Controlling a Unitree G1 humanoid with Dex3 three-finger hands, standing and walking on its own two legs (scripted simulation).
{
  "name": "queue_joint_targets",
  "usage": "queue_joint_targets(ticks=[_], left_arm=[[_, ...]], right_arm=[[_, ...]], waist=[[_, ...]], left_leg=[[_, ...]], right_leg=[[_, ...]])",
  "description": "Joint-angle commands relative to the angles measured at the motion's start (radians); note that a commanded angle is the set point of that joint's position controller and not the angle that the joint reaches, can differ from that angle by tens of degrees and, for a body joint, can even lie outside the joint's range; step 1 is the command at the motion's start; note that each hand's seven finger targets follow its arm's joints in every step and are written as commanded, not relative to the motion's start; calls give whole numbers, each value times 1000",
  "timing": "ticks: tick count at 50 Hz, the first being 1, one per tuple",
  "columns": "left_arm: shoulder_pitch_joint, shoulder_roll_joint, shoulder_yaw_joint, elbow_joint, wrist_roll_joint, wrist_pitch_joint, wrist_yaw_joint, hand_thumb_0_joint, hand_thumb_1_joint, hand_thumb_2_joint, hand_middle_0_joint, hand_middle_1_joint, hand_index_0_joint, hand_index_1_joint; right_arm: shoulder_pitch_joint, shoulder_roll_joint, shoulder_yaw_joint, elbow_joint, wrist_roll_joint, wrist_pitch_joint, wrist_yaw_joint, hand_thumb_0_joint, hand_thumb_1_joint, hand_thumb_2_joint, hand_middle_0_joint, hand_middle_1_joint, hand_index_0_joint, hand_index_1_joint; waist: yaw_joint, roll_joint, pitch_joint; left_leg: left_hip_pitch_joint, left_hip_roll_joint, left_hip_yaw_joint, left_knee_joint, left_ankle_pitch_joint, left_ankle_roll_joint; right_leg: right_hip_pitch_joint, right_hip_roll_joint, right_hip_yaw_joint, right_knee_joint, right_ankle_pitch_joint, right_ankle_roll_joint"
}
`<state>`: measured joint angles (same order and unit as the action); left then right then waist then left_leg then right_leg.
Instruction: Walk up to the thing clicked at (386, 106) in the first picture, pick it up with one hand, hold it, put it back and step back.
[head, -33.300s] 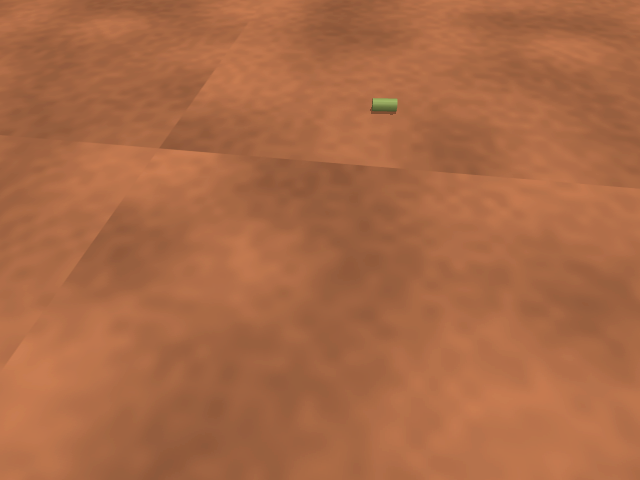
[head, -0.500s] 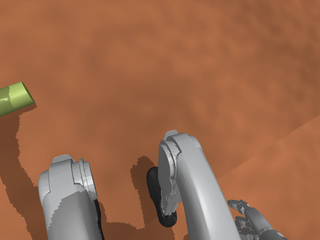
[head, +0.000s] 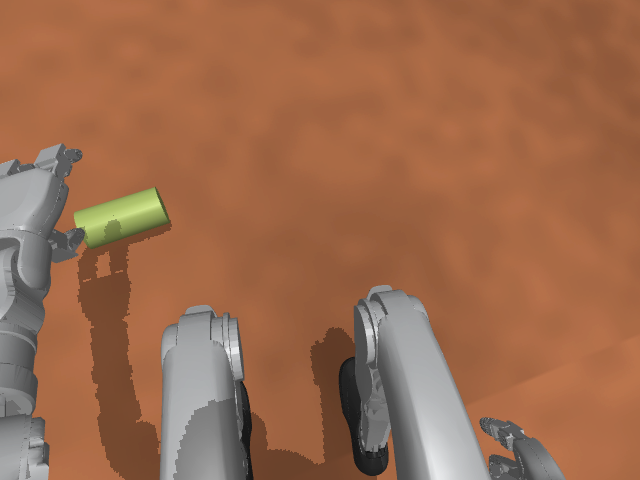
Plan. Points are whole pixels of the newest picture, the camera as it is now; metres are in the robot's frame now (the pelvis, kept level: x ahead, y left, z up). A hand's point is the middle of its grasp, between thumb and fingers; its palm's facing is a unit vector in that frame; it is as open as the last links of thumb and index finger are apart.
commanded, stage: home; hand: left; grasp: from above
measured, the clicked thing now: (124, 217) +0.51 +0.32 -0.36
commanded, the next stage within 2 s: none
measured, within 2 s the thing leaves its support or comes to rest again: neither
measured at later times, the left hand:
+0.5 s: hand out of the picture +0.27 +0.24 +0.09, palm faces -0.03 -0.89 -0.46, open 7.4 cm
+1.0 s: hand out of the picture +0.23 +0.21 +0.27, palm faces +0.19 -0.96 -0.20, open 7.4 cm
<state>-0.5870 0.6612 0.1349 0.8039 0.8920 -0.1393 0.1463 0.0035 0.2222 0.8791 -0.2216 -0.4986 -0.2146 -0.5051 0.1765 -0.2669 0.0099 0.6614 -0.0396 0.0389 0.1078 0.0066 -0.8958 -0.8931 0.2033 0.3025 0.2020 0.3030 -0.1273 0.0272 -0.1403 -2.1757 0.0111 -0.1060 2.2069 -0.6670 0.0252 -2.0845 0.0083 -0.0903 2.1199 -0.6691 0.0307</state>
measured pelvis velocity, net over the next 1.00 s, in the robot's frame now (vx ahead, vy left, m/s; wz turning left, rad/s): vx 0.09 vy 0.01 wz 0.14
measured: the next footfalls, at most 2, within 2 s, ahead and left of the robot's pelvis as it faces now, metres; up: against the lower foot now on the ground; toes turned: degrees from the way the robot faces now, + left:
none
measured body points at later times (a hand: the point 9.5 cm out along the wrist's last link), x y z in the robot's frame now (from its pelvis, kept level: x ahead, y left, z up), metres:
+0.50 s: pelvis +0.02 +0.00 +0.19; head +0.14 +0.04 +0.62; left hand +0.26 +0.29 +0.12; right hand +0.24 -0.22 +0.10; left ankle +0.08 +0.11 -0.36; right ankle +0.10 -0.13 -0.36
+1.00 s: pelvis +0.09 +0.01 +0.32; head +0.10 +0.02 +0.77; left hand +0.21 +0.26 +0.29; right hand +0.27 -0.22 +0.26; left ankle +0.08 +0.11 -0.36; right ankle +0.10 -0.13 -0.36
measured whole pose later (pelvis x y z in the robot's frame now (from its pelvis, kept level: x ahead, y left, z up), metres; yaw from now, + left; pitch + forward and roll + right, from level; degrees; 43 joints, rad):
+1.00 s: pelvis +0.09 +0.01 +0.32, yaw +8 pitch +12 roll -4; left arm 0.52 0.22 0.04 -0.15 -0.07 0.46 0.04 0.01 0.90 0.89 -0.20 -0.30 -0.20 -0.30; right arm 0.31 -0.21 0.04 0.51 0.02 -0.19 -0.18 0.01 -0.90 -0.90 0.20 0.30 0.20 0.30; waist -0.06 0.06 -0.19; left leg -0.73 0.02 -0.06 1.02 -0.49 0.01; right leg -0.66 0.01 -0.06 0.92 -0.47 0.02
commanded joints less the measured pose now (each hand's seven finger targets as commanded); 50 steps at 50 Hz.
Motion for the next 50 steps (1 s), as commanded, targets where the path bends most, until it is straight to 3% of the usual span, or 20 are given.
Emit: queue_joint_targets(ticks=[1,3,5,8,13,16,17,19,21,22,24,29,32,33,34,37,38,41,46,50], left_arm=[[-67,144,1,-194,-148,108,-16,0,863,905,-202,-314,-201,-315],[-30,126,-22,-291,-219,152,-60,0,902,911,-203,-307,-202,-307],[34,64,-53,-378,-298,186,-96,0,902,907,-201,-303,-201,-304],[74,42,-42,-517,-398,202,-115,0,908,920,-204,-313,-204,-314],[233,3,10,-582,-500,220,-85,0,900,901,-200,-300,-200,-300],[338,-43,9,-646,-552,253,-72,0,901,902,-200,-301,-200,-301],[357,-46,16,-674,-578,267,-67,0,900,902,-200,-301,-200,-301],[452,-106,-10,-702,-638,303,-65,0,900,902,-200,-301,-200,-301],[502,-117,1,-756,-702,337,-61,0,900,901,-200,-301,-200,-301],[530,-140,-18,-773,-727,355,-62,0,901,902,-200,-301,-200,-301],[584,-154,-16,-824,-772,390,-61,0,901,903,-201,-302,-201,-302],[704,-230,-30,-869,-847,445,-51,0,900,900,-200,-300,-200,-300],[776,-255,-10,-907,-895,475,-50,0,900,900,-200,-300,-200,-300],[795,-284,-29,-925,-908,483,-53,0,900,900,-200,-301,-200,-300],[830,-276,-4,-941,-921,493,-53,0,900,900,-200,-300,-200,-300],[921,-312,-22,-1006,-945,519,-61,0,900,900,-200,-301,-200,-300],[955,-311,-11,-1029,-953,528,-63,0,900,900,-200,-300,-200,-300],[1035,-329,-24,-1083,-960,550,-69,0,900,900,-200,-301,-200,-300],[1101,-347,-49,-1114,-951,564,-90,0,900,900,-200,-301,-200,-301],[1105,-348,-50,-1138,-952,561,-109,0,900,900,-200,-301,-200,-301]], right_arm=[[134,-215,-94,-53,25,-32,-34,0,-899,-900,200,300,200,300],[101,-211,-99,-73,33,-39,-45,0,-899,-900,200,300,200,300],[73,-206,-101,-103,42,-48,-56,0,-899,-900,200,300,200,300],[38,-194,-95,-126,55,-74,-81,0,-900,-900,200,300,200,300],[-23,-154,-76,-158,68,-114,-116,0,-900,-900,200,300,200,300],[-41,-151,-76,-187,77,-129,-132,0,-900,-900,200,300,200,300],[-46,-147,-74,-194,78,-133,-138,0,-900,-900,200,300,200,300],[-57,-136,-65,-213,83,-143,-149,0,-900,-900,200,300,200,300],[-57,-129,-60,-228,86,-152,-162,0,-901,-900,200,299,200,299],[-60,-123,-56,-227,87,-158,-170,0,-901,-900,200,299,200,299],[-45,-118,-48,-238,89,-168,-186,0,-901,-900,200,299,200,299],[6,-85,-25,-227,86,-199,-227,0,-901,-899,200,299,200,299],[29,-82,-17,-237,83,-219,-254,0,-901,-899,200,299,200,299],[37,-75,-13,-232,80,-227,-260,0,-901,-899,199,299,200,299],[45,-76,-13,-244,81,-232,-267,0,-901,-899,200,299,200,299],[65,-69,-9,-261,76,-248,-283,0,-901,-899,200,299,200,299],[67,-65,-11,-269,74,-253,-289,0,-901,-899,200,299,200,299],[79,-60,-11,-286,71,-265,-299,0,-901,-899,199,299,200,299],[75,-57,-17,-298,60,-283,-305,0,-902,-899,199,299,199,299],[70,-68,-25,-302,54,-296,-304,0,-901,-899,199,299,199,299]], waist=[[9,177,-591],[28,179,-600],[27,143,-591],[27,151,-597],[49,144,-498],[61,162,-518],[62,170,-513],[56,139,-465],[58,119,-464],[47,117,-439],[49,109,-430],[38,89,-332],[47,81,-295],[40,86,-277],[56,81,-271],[62,82,-241],[70,91,-231],[76,78,-205],[74,37,-113],[75,22,-96]], left_leg=[[624,4,2,-432,76,17],[672,9,9,-486,62,16],[719,15,1,-539,50,15],[811,19,-16,-593,91,6],[879,8,4,-700,86,3],[989,8,-5,-785,90,-4],[1013,8,-3,-810,74,-3],[1050,6,-15,-877,32,-1],[1105,3,-9,-921,22,1],[1124,3,-7,-944,31,0],[1191,4,-12,-988,61,-3],[1285,4,-3,-1084,185,-8],[1358,2,9,-1143,241,-9],[1383,6,3,-1172,270,-14],[1406,2,9,-1191,281,-12],[1477,-2,28,-1252,341,-15],[1496,-4,35,-1267,369,-16],[1543,-7,45,-1299,447,-17],[1561,-13,51,-1344,432,-10],[1590,-7,50,-1368,454,-12]], right_leg=[[388,30,-20,-340,159,-57],[467,31,-8,-389,151,-56],[516,26,-8,-433,147,-53],[564,18,-2,-474,183,-50],[671,12,30,-591,160,-54],[739,11,35,-652,159,-57],[770,11,40,-681,149,-55],[832,12,43,-749,120,-52],[905,13,53,-820,108,-49],[926,13,56,-848,113,-49],[989,14,57,-897,142,-47],[1128,17,60,-1014,234,-47],[1214,17,58,-1089,276,-47],[1243,19,55,-1107,299,-47],[1277,18,53,-1136,309,-46],[1359,23,44,-1197,359,-46],[1385,25,40,-1220,379,-46],[1448,29,28,-1261,443,-45],[1474,31,18,-1322,426,-40],[1485,34,5,-1327,428,-38]])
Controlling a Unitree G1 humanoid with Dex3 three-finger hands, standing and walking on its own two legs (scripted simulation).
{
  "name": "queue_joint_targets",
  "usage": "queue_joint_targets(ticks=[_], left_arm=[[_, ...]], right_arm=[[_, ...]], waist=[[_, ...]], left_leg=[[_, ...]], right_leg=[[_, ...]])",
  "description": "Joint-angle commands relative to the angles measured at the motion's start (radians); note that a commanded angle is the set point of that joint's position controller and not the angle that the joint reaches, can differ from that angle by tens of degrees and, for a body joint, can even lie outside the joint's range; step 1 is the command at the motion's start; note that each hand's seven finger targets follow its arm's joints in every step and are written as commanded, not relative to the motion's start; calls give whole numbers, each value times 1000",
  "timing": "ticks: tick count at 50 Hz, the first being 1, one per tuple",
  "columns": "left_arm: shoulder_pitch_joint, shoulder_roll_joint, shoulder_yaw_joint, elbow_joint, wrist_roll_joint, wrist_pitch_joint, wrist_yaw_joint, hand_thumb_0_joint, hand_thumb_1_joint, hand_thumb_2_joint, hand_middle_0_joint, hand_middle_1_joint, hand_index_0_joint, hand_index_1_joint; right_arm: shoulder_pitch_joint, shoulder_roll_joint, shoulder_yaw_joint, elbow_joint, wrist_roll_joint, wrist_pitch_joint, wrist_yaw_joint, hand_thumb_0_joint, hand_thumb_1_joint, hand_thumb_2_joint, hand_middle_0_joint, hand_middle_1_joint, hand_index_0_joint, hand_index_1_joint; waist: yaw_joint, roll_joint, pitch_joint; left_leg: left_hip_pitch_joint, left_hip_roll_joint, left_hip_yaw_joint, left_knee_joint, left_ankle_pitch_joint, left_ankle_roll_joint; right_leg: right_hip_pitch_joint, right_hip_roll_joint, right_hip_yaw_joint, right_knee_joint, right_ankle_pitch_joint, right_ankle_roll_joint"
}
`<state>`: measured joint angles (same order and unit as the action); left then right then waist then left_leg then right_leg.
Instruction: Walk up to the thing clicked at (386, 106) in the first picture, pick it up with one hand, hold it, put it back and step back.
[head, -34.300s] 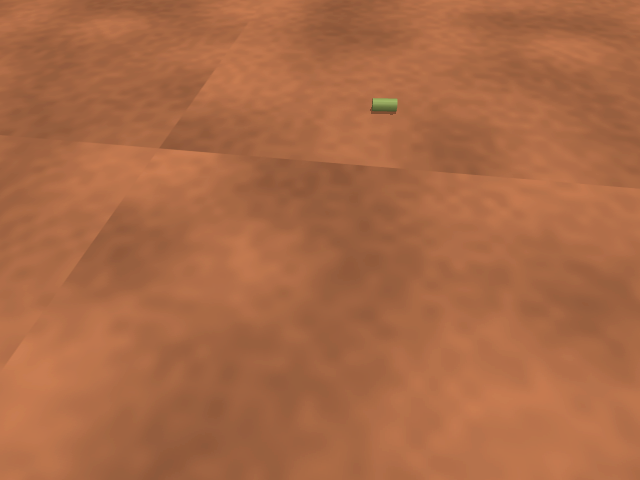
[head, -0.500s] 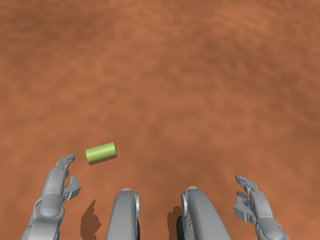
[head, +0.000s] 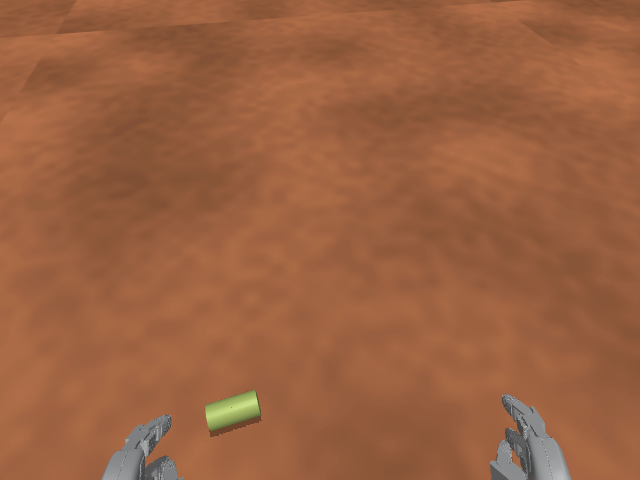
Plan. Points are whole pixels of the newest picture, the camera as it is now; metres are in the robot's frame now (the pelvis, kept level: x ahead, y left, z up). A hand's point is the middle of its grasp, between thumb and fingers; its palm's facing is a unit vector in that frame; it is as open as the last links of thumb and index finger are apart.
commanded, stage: home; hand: left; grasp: from above
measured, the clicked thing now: (233, 409) +0.46 +0.25 -0.68
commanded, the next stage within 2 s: stand in 1.98 s
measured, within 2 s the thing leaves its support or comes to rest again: neither
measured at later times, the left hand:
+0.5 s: hand out of the picture +0.16 +0.18 -0.05, palm faces +0.05 -0.98 -0.19, open 7.4 cm
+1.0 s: hand out of the picture +0.15 +0.18 -0.05, palm faces +0.05 -0.98 -0.19, open 7.4 cm
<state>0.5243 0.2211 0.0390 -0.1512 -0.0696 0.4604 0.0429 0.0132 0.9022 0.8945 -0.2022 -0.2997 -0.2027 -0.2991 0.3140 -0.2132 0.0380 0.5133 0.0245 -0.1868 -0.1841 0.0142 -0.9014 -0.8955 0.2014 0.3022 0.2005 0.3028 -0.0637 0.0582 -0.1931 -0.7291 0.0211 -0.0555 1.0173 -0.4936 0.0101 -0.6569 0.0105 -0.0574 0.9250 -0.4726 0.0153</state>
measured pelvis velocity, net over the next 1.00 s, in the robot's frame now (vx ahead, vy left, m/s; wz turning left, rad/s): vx -0.01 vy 0.00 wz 0.01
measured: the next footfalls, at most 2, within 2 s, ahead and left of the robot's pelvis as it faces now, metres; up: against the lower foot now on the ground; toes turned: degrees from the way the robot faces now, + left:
none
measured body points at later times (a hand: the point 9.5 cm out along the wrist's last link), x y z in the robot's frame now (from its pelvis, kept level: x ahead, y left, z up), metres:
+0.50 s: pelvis +0.00 +0.00 +0.00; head +0.02 +0.01 +0.45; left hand +0.15 +0.23 -0.03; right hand +0.16 -0.24 -0.06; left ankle +0.00 +0.11 -0.68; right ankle -0.01 -0.14 -0.68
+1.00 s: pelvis -0.01 +0.00 +0.00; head +0.01 +0.00 +0.45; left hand +0.15 +0.23 -0.03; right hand +0.15 -0.25 -0.06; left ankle +0.00 +0.11 -0.68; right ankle -0.01 -0.14 -0.68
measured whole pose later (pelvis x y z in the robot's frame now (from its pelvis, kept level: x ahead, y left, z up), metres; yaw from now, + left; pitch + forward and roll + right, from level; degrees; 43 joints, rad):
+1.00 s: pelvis -0.01 +0.00 +0.00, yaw +0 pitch +10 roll -3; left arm 0.50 0.23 0.03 -0.12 -0.05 0.46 0.02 0.01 0.90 0.89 -0.20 -0.30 -0.20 -0.30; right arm 0.29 -0.22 0.04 0.54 0.01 -0.23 -0.18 0.02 -0.90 -0.90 0.20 0.30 0.20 0.30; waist -0.04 0.04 -0.16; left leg -0.69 0.02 -0.06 1.00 -0.48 0.00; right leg -0.63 0.01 -0.06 0.93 -0.47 0.01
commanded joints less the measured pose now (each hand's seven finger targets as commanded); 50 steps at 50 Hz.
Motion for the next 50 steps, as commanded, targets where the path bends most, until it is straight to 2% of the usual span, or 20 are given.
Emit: queue_joint_targets(ticks=[1,6,7,12,14,15,16,22,27,33,37,38,46,47,50], left_arm=[[-4,92,40,-171,15,-37,-9,0,900,900,-200,-301,-200,-301],[-66,100,43,-157,23,-55,-18,0,900,900,-200,-300,-200,-300],[-65,105,52,-164,22,-56,-19,0,900,900,-200,-300,-200,-300],[-48,110,53,-183,28,-58,-15,0,900,900,-200,-300,-200,-300],[-49,107,44,-176,30,-59,-13,0,900,900,-200,-300,-200,-300],[-48,105,43,-177,29,-61,-13,0,900,900,-200,-300,-200,-300],[-39,108,47,-165,30,-58,-12,0,900,900,-200,-300,-200,-300],[-46,105,42,-170,24,-55,-11,0,900,900,-200,-300,-200,-300],[-29,105,47,-163,23,-56,-13,0,900,900,-200,-300,-200,-300],[-59,108,46,-165,21,-57,-14,0,900,900,-200,-300,-200,-300],[-44,106,47,-154,24,-51,-15,0,900,900,-200,-300,-200,-300],[-57,107,45,-170,23,-51,-15,0,900,900,-200,-300,-200,-300],[-50,105,39,-161,26,-45,-16,0,900,900,-200,-300,-200,-300],[-57,104,40,-169,25,-46,-15,0,900,900,-200,-300,-200,-300],[-56,106,42,-163,23,-47,-17,0,900,900,-200,-300,-200,-300]], right_arm=[[-72,-124,-52,-154,-10,-74,-12,0,-901,-899,199,299,199,299],[-79,-127,-57,-146,-20,-94,-11,0,-901,-899,200,299,200,299],[-81,-128,-56,-147,-18,-96,-11,0,-901,-899,200,299,200,299],[-90,-128,-54,-144,-21,-104,-9,0,-901,-900,200,299,200,299],[-93,-127,-53,-139,-20,-103,-8,0,-901,-900,200,299,200,299],[-94,-127,-53,-138,-22,-103,-7,0,-901,-899,200,299,200,299],[-97,-129,-51,-139,-20,-102,-8,0,-900,-900,200,299,200,299],[-98,-129,-50,-137,-18,-102,-7,0,-901,-899,200,299,200,299],[-92,-130,-54,-134,-18,-103,-9,0,-901,-899,200,299,200,299],[-91,-130,-54,-130,-18,-106,-12,0,-901,-899,200,299,200,299],[-97,-127,-53,-133,-17,-108,-12,0,-901,-900,200,299,200,299],[-93,-130,-55,-131,-18,-109,-12,0,-901,-899,200,299,200,299],[-99,-129,-53,-135,-15,-108,-10,0,-901,-899,200,299,200,299],[-98,-132,-55,-139,-15,-109,-10,0,-901,-899,200,299,200,299],[-98,-130,-54,-134,-17,-112,-10,0,-901,-899,200,299,200,299]], waist=[[9,-13,-33],[0,-19,-24],[10,-10,-26],[23,16,-55],[19,14,-58],[16,12,-60],[27,11,-42],[24,-1,-52],[26,-1,-75],[21,-3,-50],[30,-11,-19],[26,-3,-40],[32,6,-25],[23,2,-31],[25,-3,-32]], left_leg=[[153,-17,2,-180,285,4],[146,-24,7,-174,235,10],[151,-24,9,-179,228,9],[170,-25,8,-177,269,3],[174,-26,10,-173,272,4],[168,-26,6,-173,270,4],[161,-24,5,-184,250,3],[157,-21,-4,-188,233,5],[170,-18,-1,-177,289,1],[157,-20,6,-176,250,4],[134,-22,7,-182,209,6],[148,-21,5,-187,215,4],[142,-16,-1,-196,195,3],[147,-16,1,-195,189,4],[139,-19,3,-191,178,5]], right_leg=[[55,31,-27,-131,235,-24],[47,21,-15,-144,203,-18],[54,18,-15,-145,197,-19],[75,18,-13,-134,230,-21],[77,17,-10,-135,238,-21],[78,18,-12,-134,236,-21],[73,19,-15,-136,216,-21],[73,21,-16,-138,199,-22],[84,21,-15,-123,240,-24],[68,19,-10,-136,214,-19],[62,17,-12,-145,179,-17],[67,18,-10,-140,183,-20],[52,20,-14,-138,161,-22],[53,20,-11,-139,156,-22],[53,18,-11,-142,149,-19]])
